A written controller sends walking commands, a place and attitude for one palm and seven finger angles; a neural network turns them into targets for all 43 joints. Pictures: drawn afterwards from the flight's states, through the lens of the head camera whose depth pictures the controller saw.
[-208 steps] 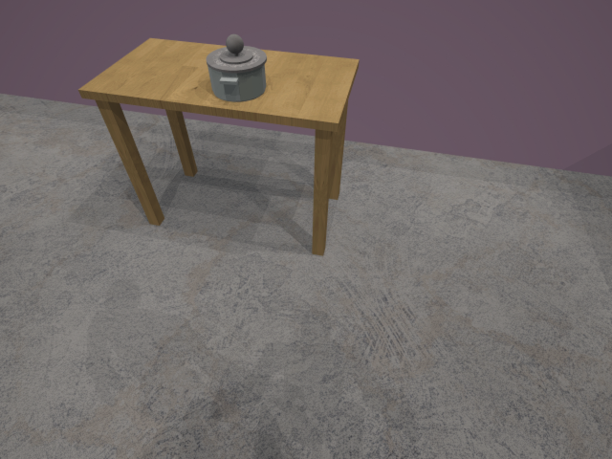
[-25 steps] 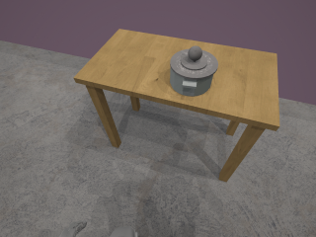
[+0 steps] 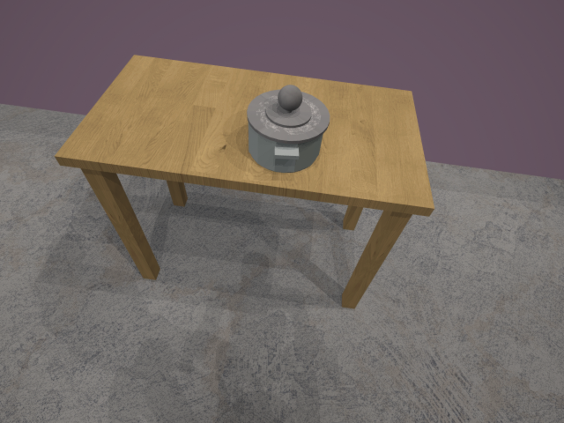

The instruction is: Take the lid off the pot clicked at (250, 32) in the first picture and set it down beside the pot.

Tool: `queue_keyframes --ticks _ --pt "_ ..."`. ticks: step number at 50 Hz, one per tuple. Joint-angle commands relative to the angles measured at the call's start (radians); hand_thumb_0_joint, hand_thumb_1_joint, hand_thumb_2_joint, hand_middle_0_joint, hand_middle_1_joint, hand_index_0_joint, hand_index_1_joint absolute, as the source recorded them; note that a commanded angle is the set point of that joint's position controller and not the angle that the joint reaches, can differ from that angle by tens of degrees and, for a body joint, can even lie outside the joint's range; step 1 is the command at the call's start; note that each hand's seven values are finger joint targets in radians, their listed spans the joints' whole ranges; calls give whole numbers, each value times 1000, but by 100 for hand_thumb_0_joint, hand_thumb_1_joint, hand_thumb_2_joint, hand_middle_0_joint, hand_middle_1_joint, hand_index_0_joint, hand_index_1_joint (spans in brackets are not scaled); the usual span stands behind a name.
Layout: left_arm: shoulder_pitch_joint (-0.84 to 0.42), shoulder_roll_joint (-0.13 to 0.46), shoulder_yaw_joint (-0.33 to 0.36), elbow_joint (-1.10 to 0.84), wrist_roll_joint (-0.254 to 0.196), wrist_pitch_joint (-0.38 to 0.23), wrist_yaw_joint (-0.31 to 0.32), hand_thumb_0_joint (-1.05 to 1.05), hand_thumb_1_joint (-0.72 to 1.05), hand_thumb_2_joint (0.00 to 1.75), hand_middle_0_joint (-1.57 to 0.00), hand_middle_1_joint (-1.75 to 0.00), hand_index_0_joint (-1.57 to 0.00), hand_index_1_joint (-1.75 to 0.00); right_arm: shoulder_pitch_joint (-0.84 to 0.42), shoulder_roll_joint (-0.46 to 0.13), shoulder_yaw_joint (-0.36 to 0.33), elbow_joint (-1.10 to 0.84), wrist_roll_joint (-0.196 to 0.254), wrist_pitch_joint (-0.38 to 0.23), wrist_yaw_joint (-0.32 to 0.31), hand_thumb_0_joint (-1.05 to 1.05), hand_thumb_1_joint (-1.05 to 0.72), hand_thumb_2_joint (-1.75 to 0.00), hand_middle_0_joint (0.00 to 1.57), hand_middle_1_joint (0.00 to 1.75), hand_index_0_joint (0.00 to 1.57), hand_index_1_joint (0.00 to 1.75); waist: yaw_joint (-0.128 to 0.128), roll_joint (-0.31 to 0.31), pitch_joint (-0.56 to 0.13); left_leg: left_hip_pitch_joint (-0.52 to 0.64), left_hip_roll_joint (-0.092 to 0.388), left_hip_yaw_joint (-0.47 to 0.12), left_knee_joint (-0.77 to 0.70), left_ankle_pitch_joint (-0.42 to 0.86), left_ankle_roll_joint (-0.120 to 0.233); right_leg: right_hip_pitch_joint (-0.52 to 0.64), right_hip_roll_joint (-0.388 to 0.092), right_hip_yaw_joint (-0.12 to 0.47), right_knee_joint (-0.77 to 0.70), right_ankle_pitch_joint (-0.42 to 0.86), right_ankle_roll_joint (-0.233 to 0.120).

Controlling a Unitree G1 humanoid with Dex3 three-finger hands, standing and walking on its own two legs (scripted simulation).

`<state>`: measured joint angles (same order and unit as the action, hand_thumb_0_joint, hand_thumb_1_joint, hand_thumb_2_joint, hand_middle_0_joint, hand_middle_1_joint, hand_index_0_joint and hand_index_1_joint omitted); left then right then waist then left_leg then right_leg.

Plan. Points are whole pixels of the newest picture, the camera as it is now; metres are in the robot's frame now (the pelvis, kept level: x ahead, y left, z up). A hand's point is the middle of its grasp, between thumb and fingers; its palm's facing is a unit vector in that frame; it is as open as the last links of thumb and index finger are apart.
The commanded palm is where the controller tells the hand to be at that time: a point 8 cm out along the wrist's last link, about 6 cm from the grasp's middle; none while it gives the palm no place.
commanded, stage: take the last steps up to it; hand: left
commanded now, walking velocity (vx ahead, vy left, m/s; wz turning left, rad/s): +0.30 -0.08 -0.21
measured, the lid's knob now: (290, 98) +0.73 +0.03 +0.03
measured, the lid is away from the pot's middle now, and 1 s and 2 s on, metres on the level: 0.00 0.00 0.00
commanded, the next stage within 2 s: come to a stop and stand still in 0.70 s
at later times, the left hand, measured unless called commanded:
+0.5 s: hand out of the picture +0.04 +0.13 -0.19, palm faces +0.01 -0.99 -0.15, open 7.4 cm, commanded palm none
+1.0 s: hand (230, 327) +0.30 +0.10 -0.17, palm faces -0.04 -0.97 -0.23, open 7.3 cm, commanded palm none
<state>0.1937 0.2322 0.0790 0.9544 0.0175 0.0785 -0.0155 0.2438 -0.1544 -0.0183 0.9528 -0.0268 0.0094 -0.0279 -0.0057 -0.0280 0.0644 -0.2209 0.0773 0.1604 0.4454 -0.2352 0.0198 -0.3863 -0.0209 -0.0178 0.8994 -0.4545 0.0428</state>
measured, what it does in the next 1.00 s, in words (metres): walks ahead: right foot, then left foot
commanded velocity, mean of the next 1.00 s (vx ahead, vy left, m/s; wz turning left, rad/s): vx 0.12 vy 0.00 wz -0.04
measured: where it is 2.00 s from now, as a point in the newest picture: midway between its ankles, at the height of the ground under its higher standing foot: outside the picture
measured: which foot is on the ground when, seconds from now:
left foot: down 0.00-0.14, up 0.16-0.50, down 0.52-0.90, up 0.92-1.00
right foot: up 0.00-0.12, down 0.14-0.54, up 0.56-0.86, down 0.88-1.00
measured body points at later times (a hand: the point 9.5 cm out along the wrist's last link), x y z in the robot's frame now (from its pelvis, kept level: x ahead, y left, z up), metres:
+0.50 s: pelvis +0.10 -0.03 -0.01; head +0.12 -0.02 +0.44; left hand +0.04 +0.19 -0.17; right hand +0.13 -0.27 -0.16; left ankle +0.16 +0.08 -0.73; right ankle -0.03 -0.12 -0.74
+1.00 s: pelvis +0.22 -0.07 -0.01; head +0.24 -0.09 +0.44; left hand +0.30 +0.16 -0.15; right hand +0.20 -0.29 -0.18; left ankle +0.18 +0.06 -0.73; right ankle +0.24 -0.17 -0.74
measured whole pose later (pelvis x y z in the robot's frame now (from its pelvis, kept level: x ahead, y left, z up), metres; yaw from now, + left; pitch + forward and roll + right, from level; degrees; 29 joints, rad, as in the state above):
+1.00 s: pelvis +0.22 -0.07 -0.01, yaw -4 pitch +0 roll +1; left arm 0.20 0.15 0.03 1.05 0.02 -0.03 0.03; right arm 0.28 -0.16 -0.03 1.11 -0.01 0.02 -0.02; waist -0.02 0.03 0.02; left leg -0.23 0.05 0.07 0.65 -0.49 -0.03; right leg -0.30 -0.04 -0.09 0.55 -0.26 -0.03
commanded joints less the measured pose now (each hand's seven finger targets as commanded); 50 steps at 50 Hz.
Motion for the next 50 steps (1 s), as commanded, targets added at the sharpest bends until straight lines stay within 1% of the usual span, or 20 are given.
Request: queue_keyframes --ticks 1,5,7,8,11,13,21,24,25,26,27,30,32,34,39,42,44,45,47,50 --pt "-20 14 -11 -63 -4 -42 5 0 90 90 -20 -30 -20 -30 105 -223 -67 0 -3 -15 -7 0 -90 -90 20 30 20 30 -48 213 -138 191 256 -181 -89 374 129 19 10 -56 -171 -31 -14" --pt "97 38 -4 -6 5 -67 -3 0 90 90 -20 -30 -20 -30 79 -204 -66 19 5 -18 3 0 -90 -90 20 30 20 30 12 122 -108 -27 201 -132 14 -45 42 301 8 -63 -532 159 -55" --pt "218 192 21 34 8 -82 20 0 90 90 -20 -30 -20 -30 -33 -91 -34 -45 12 -17 20 0 -90 -90 20 30 20 30 90 -269 -14 -444 10 13 426 -410 -61 430 -361 444 -770 -23 -232" --pt "246 167 19 43 -2 -89 31 0 90 90 -20 -30 -20 -30 -91 -141 -43 -56 3 -10 20 0 -90 -90 20 30 20 30 106 -202 18 -457 32 -103 526 -342 -46 330 -362 458 -786 -90 -265" --pt "142 74 -5 42 2 -112 35 0 90 90 -20 -30 -20 -30 -43 -123 -54 1 -4 -17 34 0 -90 -90 20 30 20 30 16 -76 89 -452 57 -119 602 -148 -53 265 -261 263 -749 62 -242" --pt "138 58 -10 47 3 -129 35 0 90 90 -20 -30 -20 -30 2 -94 -50 26 -4 -23 39 0 -90 -90 20 30 20 30 -1 -58 53 -386 49 -89 563 -110 -61 259 -224 172 -723 238 -237" --pt "240 74 -16 141 6 -140 35 0 90 90 -20 -30 -20 -30 -95 -59 -33 5 8 -49 44 0 -90 -90 20 30 20 30 32 -104 37 -296 4 -40 277 -83 -41 354 -216 122 -638 571 -222" --pt "200 71 -12 145 0 -138 33 0 90 90 -20 -30 -20 -30 51 -72 -36 60 4 -61 30 0 -90 -90 20 30 20 30 -48 -55 7 -17 -52 -10 99 28 -15 252 -157 63 -473 628 -180" --pt "205 51 -16 143 -5 -137 31 0 90 90 -20 -30 -20 -30 172 -113 -43 98 -2 -70 20 0 -90 -90 20 30 20 30 -91 13 -64 156 -25 -63 30 90 5 197 -109 38 -276 612 -150" --pt "250 -4 -21 129 -15 -134 26 0 90 90 -20 -30 -20 -30 270 -218 -65 118 -16 -79 7 0 -90 -90 20 30 20 30 -104 231 -155 345 220 -372 -29 182 94 -6 -1 -38 -12 287 -101" --pt "226 -11 -28 94 -13 -136 24 0 90 90 -20 -30 -20 -30 326 -275 -69 119 -4 -65 2 0 -90 -90 20 30 20 30 -105 307 -168 326 378 -593 -146 223 189 -98 63 -41 218 -131 -90" --pt "115 -7 -18 90 1 -125 16 0 90 90 -20 -30 -20 -30 140 -141 -38 83 1 -70 -5 0 -90 -90 20 30 20 30 -56 180 24 56 306 -448 -230 35 179 -186 -56 42 333 5 -86" --pt "151 -44 -21 96 5 -111 10 0 90 90 -20 -30 -20 -30 82 -94 -27 70 3 -82 -8 0 -90 -90 20 30 20 30 -3 111 26 -35 257 -319 -237 135 155 -99 -71 17 216 32 -72" --pt "187 -67 -26 101 6 -96 11 0 90 90 -20 -30 -20 -30 56 -117 -28 65 4 -80 -5 0 -90 -90 20 30 20 30 18 144 -19 -46 208 -215 -231 183 142 -28 -67 -16 83 63 -58" --pt "134 -66 -29 62 9 -94 9 0 90 90 -20 -30 -20 -30 42 -148 -44 69 1 -57 5 0 -90 -90 20 30 20 30 17 169 4 -87 197 -198 -222 -31 145 65 -46 -71 -166 128 -48" --pt "201 -31 -30 85 9 -112 21 0 90 90 -20 -30 -20 -30 35 -108 -31 83 8 -44 6 0 -90 -90 20 30 20 30 61 31 -16 -124 100 -124 -23 11 59 252 -19 -71 -433 312 -34" --pt "201 95 -27 93 3 -133 39 0 90 90 -20 -30 -20 -30 94 -33 -10 81 22 -38 8 0 -90 -90 20 30 20 30 21 -194 -66 -162 -29 -46 127 -225 -40 284 -305 258 -569 645 -135" --pt "177 117 -28 84 -2 -130 38 0 90 90 -20 -30 -20 -30 108 -48 -14 94 21 -27 5 0 -90 -90 20 30 20 30 16 -122 -107 -72 -33 -74 170 -275 -47 235 -329 251 -580 718 -179" --pt "115 116 -23 84 -4 -127 52 0 90 90 -20 -30 -20 -30 104 -55 -22 106 25 -5 -2 0 -90 -90 20 30 20 30 10 -246 -90 -95 -21 -103 226 -290 -51 246 -320 232 -534 985 -216" --pt "123 112 -9 87 4 -110 71 0 90 90 -20 -30 -20 -30 67 -57 -30 102 27 9 -8 0 -90 -90 20 30 20 30 34 -95 -138 -168 -45 -125 311 -296 -63 378 -332 190 -454 1235 -249"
